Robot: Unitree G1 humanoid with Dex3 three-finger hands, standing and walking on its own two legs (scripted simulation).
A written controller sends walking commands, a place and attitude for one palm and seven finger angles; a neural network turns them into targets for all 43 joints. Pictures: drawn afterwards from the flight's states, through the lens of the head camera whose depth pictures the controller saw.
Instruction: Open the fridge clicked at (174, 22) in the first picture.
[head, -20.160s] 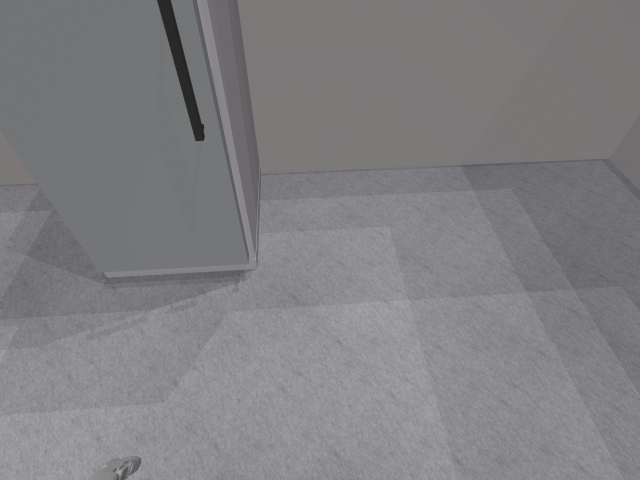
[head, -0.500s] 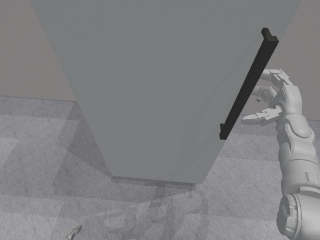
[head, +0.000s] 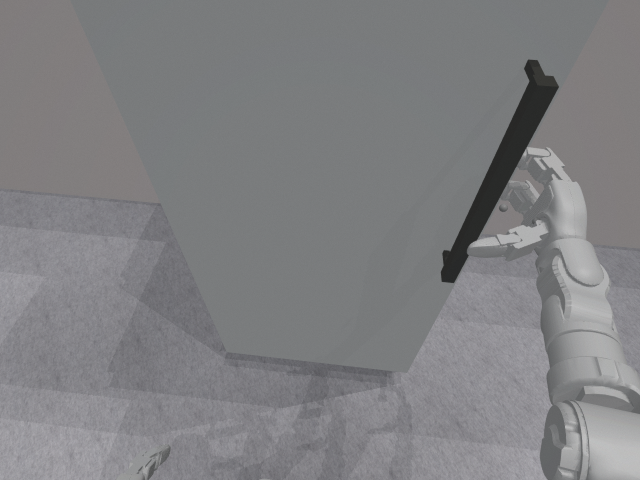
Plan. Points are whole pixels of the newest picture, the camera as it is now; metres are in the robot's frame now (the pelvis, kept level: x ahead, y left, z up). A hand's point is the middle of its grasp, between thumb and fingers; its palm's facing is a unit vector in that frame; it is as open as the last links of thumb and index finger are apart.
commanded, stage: slide the fingers in behind the handle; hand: right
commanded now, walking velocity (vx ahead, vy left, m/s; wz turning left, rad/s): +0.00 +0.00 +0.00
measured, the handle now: (481, 195) +0.48 -0.16 +0.10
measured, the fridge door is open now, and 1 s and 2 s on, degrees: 0 0 0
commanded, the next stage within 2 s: grip the handle and tug to test in 1.32 s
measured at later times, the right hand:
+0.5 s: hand (491, 205) +0.44 -0.16 +0.13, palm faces -0.02 +1.00 -0.01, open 14.0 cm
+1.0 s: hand (479, 204) +0.44 -0.14 +0.13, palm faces +0.00 +1.00 +0.00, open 13.9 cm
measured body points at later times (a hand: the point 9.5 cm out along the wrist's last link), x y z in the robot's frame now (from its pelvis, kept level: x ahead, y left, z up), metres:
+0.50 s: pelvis +0.01 +0.00 +0.00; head +0.05 +0.00 +0.45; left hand +0.11 +0.25 -0.11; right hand +0.43 -0.21 +0.13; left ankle +0.03 +0.12 -0.72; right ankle -0.01 -0.11 -0.72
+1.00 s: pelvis +0.00 +0.01 +0.00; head +0.04 +0.01 +0.45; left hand +0.10 +0.26 -0.11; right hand +0.43 -0.20 +0.13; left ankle +0.03 +0.12 -0.72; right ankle -0.01 -0.11 -0.72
